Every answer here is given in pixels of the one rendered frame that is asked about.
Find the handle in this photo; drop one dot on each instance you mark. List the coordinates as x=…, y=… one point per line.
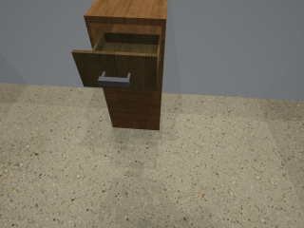
x=114, y=81

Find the drawer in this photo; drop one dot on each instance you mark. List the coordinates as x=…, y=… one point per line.
x=120, y=53

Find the cabinet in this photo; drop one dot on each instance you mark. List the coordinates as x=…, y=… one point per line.
x=131, y=108

